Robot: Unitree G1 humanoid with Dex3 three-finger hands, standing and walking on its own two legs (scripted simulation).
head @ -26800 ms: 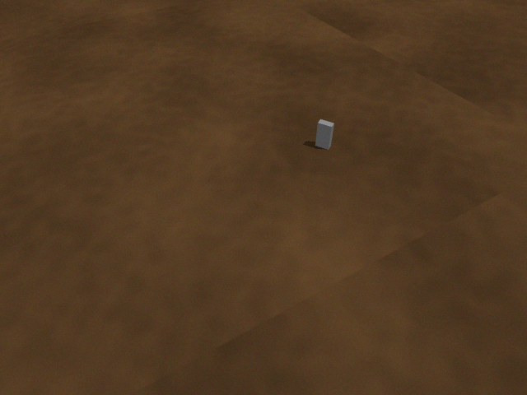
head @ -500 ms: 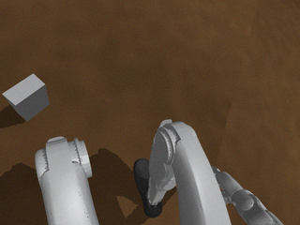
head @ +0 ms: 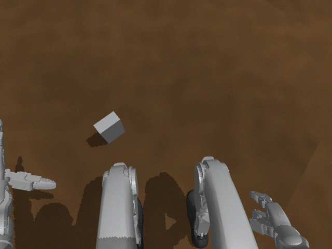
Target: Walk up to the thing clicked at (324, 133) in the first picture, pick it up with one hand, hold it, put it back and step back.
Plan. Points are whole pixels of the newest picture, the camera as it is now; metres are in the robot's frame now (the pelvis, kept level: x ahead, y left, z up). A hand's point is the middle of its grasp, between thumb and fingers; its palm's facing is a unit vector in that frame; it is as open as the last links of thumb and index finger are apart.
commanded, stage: home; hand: left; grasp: from the side
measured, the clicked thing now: (111, 128) +0.48 +0.21 -0.37
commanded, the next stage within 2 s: none
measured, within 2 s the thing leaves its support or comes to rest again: neither
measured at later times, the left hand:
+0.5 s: hand (6, 182) +0.27 +0.23 +0.13, palm faces +0.20 -0.91 -0.36, open 17.3 cm
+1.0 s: hand out of the picture +0.24 +0.19 +0.21, palm faces +0.19 -0.94 -0.29, open 17.5 cm
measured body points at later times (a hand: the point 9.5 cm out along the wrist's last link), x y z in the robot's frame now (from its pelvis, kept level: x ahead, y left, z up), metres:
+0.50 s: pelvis +0.07 -0.01 +0.22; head +0.14 +0.02 +0.66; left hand +0.25 +0.28 +0.15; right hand +0.24 -0.25 +0.14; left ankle +0.08 +0.11 -0.42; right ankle +0.10 -0.13 -0.42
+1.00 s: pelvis +0.09 +0.00 +0.26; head +0.12 +0.00 +0.71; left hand +0.22 +0.24 +0.23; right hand +0.28 -0.22 +0.20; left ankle +0.08 +0.11 -0.42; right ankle +0.10 -0.13 -0.42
